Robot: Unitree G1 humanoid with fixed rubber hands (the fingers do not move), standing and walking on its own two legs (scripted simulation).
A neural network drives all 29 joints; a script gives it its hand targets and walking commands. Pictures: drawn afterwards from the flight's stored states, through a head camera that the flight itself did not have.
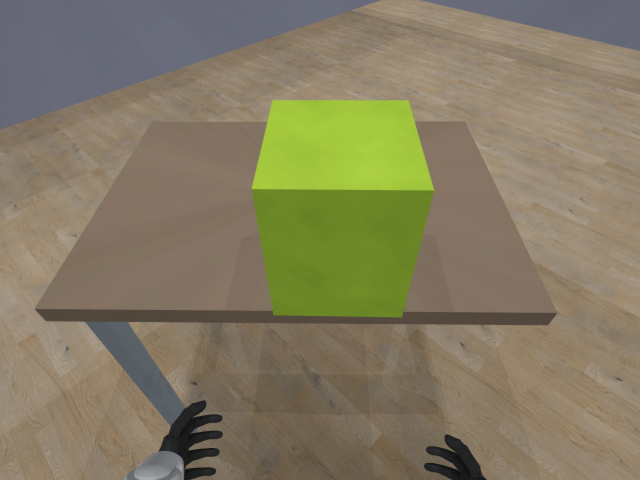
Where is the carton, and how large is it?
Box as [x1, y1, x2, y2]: [252, 100, 433, 316]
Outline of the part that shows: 273,100 252,185 252,194 273,314 401,316 433,192 432,184 408,100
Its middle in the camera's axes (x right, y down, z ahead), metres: +0.03 -0.04 +0.59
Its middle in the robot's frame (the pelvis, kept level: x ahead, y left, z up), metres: +0.49 +0.01 +0.08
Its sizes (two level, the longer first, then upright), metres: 0.210 0.200 0.250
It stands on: a table, 0.74 m high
